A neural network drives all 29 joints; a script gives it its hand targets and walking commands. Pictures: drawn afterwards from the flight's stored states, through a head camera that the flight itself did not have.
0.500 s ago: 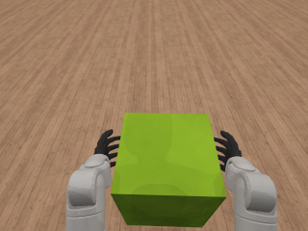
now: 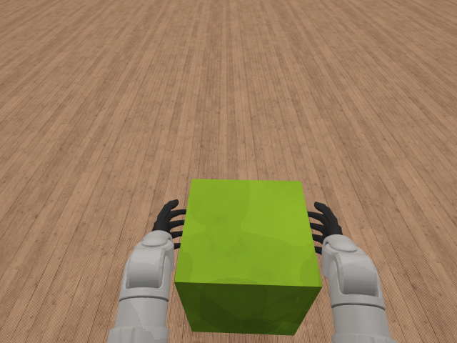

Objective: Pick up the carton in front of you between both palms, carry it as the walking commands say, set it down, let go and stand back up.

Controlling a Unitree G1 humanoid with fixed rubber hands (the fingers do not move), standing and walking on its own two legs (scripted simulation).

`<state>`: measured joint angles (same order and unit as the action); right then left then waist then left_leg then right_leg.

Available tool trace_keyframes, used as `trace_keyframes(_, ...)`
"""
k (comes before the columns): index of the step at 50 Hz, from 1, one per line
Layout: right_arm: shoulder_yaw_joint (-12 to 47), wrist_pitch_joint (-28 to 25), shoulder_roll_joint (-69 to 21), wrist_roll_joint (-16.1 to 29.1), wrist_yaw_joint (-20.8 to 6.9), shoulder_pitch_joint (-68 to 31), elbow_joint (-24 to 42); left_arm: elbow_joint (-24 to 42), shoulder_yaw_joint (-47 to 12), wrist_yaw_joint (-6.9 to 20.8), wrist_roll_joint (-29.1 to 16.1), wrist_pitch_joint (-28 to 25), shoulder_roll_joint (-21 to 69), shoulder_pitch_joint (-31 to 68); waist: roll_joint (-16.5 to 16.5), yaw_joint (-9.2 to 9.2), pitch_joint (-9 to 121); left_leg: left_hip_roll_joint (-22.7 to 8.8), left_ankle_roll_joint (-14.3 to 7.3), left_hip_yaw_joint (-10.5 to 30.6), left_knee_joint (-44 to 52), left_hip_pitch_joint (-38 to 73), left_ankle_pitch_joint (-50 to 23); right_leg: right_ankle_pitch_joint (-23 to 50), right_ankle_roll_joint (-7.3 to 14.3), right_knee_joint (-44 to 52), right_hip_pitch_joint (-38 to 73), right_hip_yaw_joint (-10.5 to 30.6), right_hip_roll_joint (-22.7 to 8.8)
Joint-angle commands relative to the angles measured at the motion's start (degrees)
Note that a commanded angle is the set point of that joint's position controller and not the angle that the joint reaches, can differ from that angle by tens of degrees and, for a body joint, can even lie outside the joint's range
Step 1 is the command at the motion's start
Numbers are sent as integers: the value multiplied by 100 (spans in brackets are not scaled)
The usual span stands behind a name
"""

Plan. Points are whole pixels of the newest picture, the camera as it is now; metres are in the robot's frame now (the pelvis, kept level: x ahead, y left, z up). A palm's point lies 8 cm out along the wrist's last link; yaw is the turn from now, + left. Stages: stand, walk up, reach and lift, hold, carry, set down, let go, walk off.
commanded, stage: carry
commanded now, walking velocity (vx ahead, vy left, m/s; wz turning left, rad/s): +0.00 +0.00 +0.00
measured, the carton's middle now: (244, 259) +0.28 +0.00 -0.04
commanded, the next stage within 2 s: hold in 0.90 s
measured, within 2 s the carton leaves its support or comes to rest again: neither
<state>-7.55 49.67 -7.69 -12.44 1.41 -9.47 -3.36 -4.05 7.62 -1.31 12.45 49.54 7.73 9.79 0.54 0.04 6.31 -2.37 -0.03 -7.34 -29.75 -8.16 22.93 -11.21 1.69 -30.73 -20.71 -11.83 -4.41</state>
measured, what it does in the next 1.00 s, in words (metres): stands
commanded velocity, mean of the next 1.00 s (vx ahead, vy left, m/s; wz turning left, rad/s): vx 0.00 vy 0.00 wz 0.00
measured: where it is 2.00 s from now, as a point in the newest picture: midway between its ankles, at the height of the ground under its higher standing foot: outside the picture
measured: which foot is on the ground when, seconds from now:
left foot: down 0.00-1.00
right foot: down 0.00-1.00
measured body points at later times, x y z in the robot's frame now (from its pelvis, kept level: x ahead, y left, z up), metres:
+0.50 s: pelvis -0.02 +0.01 +0.00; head -0.04 +0.00 +0.45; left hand +0.28 +0.16 +0.03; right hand +0.28 -0.14 +0.03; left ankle -0.08 +0.10 -0.73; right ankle +0.05 -0.11 -0.73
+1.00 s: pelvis -0.03 +0.01 +0.01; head -0.04 +0.01 +0.46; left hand +0.27 +0.17 +0.03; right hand +0.27 -0.13 +0.03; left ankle -0.08 +0.11 -0.73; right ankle +0.05 -0.12 -0.73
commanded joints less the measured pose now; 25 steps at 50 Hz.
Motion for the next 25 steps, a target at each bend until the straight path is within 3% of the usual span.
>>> trace_keyframes(1, 2679, -619, -4491, 1189, -1086, -2633, -40, -19, -2656, 1079, -1181, -637, 4472, 2645, -15, 6, 984, -632, -106, 475, 608, -525, -1401, 1204, 3, 314, 1116, 712, -571)
trace_keyframes(5, 2518, -1133, -4713, 1052, -1202, -2958, -558, -499, -2514, 1207, -1072, -1151, 4699, 3008, -27, 5, 1047, -617, -133, 501, 629, -552, -1220, 1104, -9, 359, 1142, 732, -568)
trace_keyframes(9, 2673, -1352, -5036, 1102, -1293, -3119, -656, -596, -2668, 1310, -1128, -1369, 5030, 3182, -33, -3, 1191, -609, -148, 507, 566, -512, -1285, 1188, 5, 349, 1181, 731, -574)
trace_keyframes(14, 3059, -1120, -5250, 1321, -1294, -2920, -277, -228, -3028, 1318, -1338, -1140, 5212, 2961, -33, -6, 1370, -612, -145, 485, 426, -444, -1577, 1489, 16, 271, 1216, 701, -595)
trace_keyframes(25, 2967, -926, -5113, 1294, -1273, -2865, -190, -139, -2942, 1294, -1317, -951, 5071, 2915, -38, -3, 1189, -609, -174, 506, 501, -612, -1372, 1270, -11, 327, 1110, 722, -590)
